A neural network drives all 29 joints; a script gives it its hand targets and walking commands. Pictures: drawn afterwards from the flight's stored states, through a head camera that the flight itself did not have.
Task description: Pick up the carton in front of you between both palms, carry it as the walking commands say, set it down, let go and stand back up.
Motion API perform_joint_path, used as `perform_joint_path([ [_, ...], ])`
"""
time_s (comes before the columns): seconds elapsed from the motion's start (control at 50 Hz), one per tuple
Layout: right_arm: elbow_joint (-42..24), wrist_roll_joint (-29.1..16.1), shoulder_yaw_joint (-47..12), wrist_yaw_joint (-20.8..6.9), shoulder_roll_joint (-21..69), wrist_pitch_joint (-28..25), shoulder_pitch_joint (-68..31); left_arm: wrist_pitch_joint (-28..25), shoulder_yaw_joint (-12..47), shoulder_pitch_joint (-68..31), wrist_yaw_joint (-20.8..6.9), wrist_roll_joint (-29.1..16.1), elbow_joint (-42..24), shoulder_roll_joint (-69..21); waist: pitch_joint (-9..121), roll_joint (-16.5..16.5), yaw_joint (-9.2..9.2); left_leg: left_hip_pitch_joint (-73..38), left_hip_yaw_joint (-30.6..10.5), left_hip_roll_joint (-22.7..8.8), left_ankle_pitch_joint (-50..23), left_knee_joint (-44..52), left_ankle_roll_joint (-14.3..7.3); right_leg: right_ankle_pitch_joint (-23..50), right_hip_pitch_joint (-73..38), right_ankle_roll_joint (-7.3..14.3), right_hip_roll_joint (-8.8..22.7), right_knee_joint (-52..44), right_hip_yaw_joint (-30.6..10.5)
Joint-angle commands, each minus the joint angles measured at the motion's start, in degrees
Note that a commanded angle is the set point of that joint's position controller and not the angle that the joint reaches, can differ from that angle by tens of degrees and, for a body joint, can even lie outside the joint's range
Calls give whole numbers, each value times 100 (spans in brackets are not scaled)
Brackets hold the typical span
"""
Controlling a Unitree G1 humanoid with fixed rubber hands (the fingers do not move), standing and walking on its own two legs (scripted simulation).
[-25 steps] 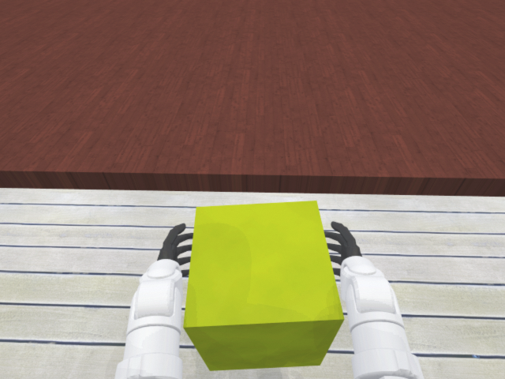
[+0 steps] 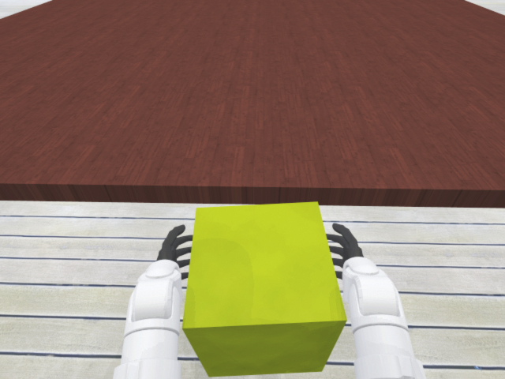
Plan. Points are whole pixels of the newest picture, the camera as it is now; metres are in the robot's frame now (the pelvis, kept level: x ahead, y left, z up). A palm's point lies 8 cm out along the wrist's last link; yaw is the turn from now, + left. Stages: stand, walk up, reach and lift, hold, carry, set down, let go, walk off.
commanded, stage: hold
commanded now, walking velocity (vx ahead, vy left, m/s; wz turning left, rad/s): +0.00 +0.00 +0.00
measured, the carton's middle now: (261, 292) +0.29 +0.00 -0.02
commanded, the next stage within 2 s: carry in 0.10 s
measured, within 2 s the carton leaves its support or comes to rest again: neither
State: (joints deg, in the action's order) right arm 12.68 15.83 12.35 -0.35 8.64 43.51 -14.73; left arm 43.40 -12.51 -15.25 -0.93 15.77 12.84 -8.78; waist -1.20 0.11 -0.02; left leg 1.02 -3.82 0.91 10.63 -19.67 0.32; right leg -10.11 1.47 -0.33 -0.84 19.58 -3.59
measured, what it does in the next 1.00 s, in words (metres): walks ahead: right foot, then left foot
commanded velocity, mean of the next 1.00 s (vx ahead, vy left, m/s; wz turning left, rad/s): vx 0.47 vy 0.00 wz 0.00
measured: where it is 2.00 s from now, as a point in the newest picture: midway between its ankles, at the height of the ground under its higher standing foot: (246, 247)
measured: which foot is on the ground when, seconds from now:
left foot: down 0.00-0.54, up 0.56-0.88, down 0.90-1.00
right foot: down 0.00-0.28, up 0.30-0.52, down 0.54-0.94, up 0.96-1.00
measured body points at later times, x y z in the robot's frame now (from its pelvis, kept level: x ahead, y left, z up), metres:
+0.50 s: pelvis +0.08 +0.01 +0.00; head +0.05 +0.01 +0.45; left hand +0.38 +0.16 +0.08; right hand +0.36 -0.15 +0.08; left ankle +0.01 +0.12 -0.75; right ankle +0.11 -0.10 -0.73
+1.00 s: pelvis +0.36 +0.05 -0.02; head +0.36 +0.06 +0.43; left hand +0.65 +0.20 +0.05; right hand +0.64 -0.10 +0.05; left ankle +0.43 +0.13 -0.75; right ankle +0.19 -0.08 -0.67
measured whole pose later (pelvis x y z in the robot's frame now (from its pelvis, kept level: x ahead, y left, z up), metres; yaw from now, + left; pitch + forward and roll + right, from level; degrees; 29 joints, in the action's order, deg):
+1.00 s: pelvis +0.36 +0.05 -0.02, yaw -1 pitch +4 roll +0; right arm -15.8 6.3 6.6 5.3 8.0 69.3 -11.4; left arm 70.6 -8.2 -11.1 5.0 5.6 -17.9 -7.4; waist 5.5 -2.0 -0.1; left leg 25.9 15.6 -3.8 12.1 -33.6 -5.0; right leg -26.2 15.4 -1.3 6.7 58.9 3.8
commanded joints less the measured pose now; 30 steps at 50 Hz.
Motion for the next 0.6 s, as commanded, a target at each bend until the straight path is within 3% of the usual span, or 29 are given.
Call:
perform_joint_path([
  [0.0,-173,-1328,-2791,-1298,4984,-123,-2723,-96,2751,-2491,-1210,-1257,-31,-5104,768,10,-10,112,-30,376,-377,313,-13,253,-34,29,-404,-288,-29],
  [0.06,-138,-1355,-2827,-1332,5075,-154,-2961,-128,2781,-2730,-1242,-1288,0,-5194,911,19,-15,113,-24,370,-290,257,-26,166,-25,34,-401,-238,-25],
  [0.08,-39,-1429,-2890,-1331,5131,-124,-3146,-107,2864,-2967,-1250,-1361,54,-5230,1286,-213,-7,856,100,-584,1002,-83,-13,-1074,499,47,600,-19,-5],
  [0.1,-120,-1499,-2948,-1318,5120,-127,-3156,-91,2936,-2919,-1240,-1434,42,-5180,1218,-262,-21,1113,-22,-399,2189,-123,22,-2554,798,105,627,-254,-333],
  [0.12,-266,-1592,-3084,-1307,5158,-118,-3235,-84,3031,-2962,-1217,-1497,-116,-5208,1024,-408,-28,1494,111,-300,2842,-325,54,-3500,1090,159,689,-408,-497],
  [0.14,-368,-1671,-3187,-1297,5173,-97,-3313,-56,3094,-3013,-1189,-1543,-245,-5235,984,-594,-41,1687,354,-183,2527,-743,118,-3548,1149,229,812,-488,-629],
  [0.18,-541,-1852,-3405,-1260,5154,27,-3222,78,3280,-2720,-1088,-1609,-383,-5176,1411,-835,-52,1537,790,-53,1166,-1565,155,-2750,1166,481,1196,-606,-1056],
  [0.22,-865,-2105,-3686,-1222,5136,251,-3194,296,3527,-2572,-973,-1703,-706,-5034,1747,-683,-16,912,909,-69,1243,-879,75,-2561,1561,554,1099,-348,-746],
  [0.24,-984,-2247,-3813,-1209,5091,404,-3204,439,3636,-2585,-930,-1792,-884,-4954,1776,-500,9,403,810,-136,1378,-385,21,-2734,2028,455,888,-23,-432],
  [0.26,-1095,-2328,-3918,-1171,4984,550,-3100,606,3845,-2759,-908,-1929,-1198,-4892,1590,319,71,367,-313,-800,2447,261,-196,-2721,2618,179,444,857,211],
  [0.28,-1207,-2385,-3976,-1127,4878,710,-3072,790,4023,-2939,-886,-2111,-1401,-4910,1299,1419,121,183,-1841,-1723,3548,1118,-569,-2095,3413,-56,26,2248,858],
  [0.3,-1272,-2406,-4001,-1069,4799,884,-2942,981,4158,-3110,-873,-2267,-1535,-4873,902,1362,136,222,-2506,-2215,3523,1454,-888,-1685,3957,-57,302,2615,827],
  [0.32,-1485,-2446,-4021,-1013,4677,1063,-2948,1153,4307,-3155,-871,-2447,-1570,-4902,894,905,146,347,-2397,-2208,3167,1484,-980,-1552,3932,-47,480,2696,703],
  [0.34,-1767,-2542,-4104,-954,4614,1238,-3019,1301,4489,-3123,-874,-2653,-1673,-4979,1090,771,132,247,-1990,-2139,2606,1352,-972,-1481,3776,-42,536,2479,705],
  [0.38,-2182,-2804,-4319,-898,4657,1530,-2950,1556,4668,-2978,-859,-2942,-1933,-5033,1453,816,134,31,-967,-1739,1476,1132,-806,-1165,3301,-81,354,1963,976],
  [0.4,-2376,-2917,-4411,-883,4686,1651,-2853,1666,4718,-2874,-835,-3033,-2099,-5052,1542,896,144,21,-676,-1596,1194,1043,-756,-1062,3060,-95,246,1684,1112],
  [0.46,-2789,-3107,-4562,-889,4726,2014,-2403,1997,4708,-2327,-764,-3083,-2440,-5034,1696,894,158,216,-90,-1369,810,638,-713,-609,2201,-107,42,689,1507],
  [0.5,-2971,-3169,-4610,-917,4755,2227,-2118,2188,4631,-1886,-741,-3007,-2615,-4977,1880,511,81,1128,435,-1127,832,-171,-542,-79,530,-96,66,-23,1690],
  [0.52,-3000,-3176,-4626,-932,4719,2306,-1993,2279,4608,-1751,-733,-2962,-2712,-4966,2074,262,29,2046,672,-1017,717,-910,-403,-243,-674,46,514,6,1214],
  [0.54,-3140,-3239,-4663,-967,4718,2406,-2010,2347,4520,-1563,-714,-2858,-2774,-4845,2305,-841,-102,3228,1172,-672,1206,-2337,-118,-1591,-1564,504,1726,-501,-574],
  [0.56,-3362,-3341,-4716,-1008,4745,2515,-2281,2372,4453,-1493,-692,-2754,-2742,-4843,1972,-1652,-161,4522,1228,-276,1904,-3221,-32,-1906,-1814,1192,2681,-806,-2233],
  [0.58,-3483,-3445,-4745,-1045,4788,2583,-2498,2423,4463,-1604,-685,-2812,-2925,-5066,1718,-1185,-172,4765,737,-599,1992,-3888,-104,-1589,-1422,1433,2864,-877,-2381],
])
